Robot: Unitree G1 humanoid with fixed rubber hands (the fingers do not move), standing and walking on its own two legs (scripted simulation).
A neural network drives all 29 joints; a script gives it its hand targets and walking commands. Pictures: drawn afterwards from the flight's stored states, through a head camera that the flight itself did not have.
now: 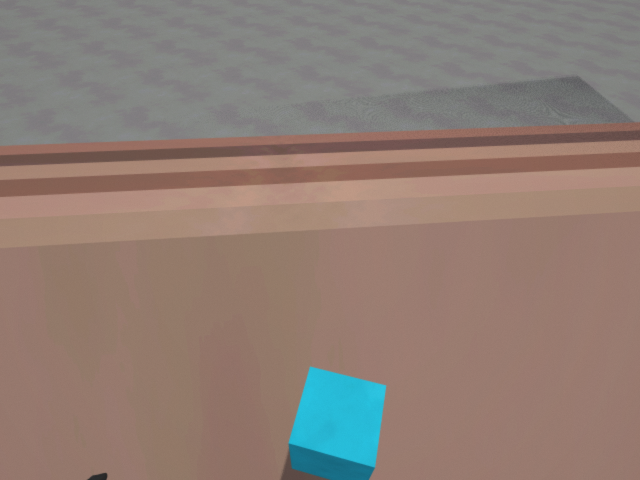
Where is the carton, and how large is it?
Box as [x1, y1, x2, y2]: [288, 367, 385, 479]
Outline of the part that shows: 310,367 288,443 292,468 329,479 368,479 374,468 385,385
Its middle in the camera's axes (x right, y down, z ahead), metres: +0.05 +0.51 +1.07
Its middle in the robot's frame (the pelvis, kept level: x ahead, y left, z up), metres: +0.40 -0.05 -0.66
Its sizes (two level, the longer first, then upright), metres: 0.210 0.200 0.250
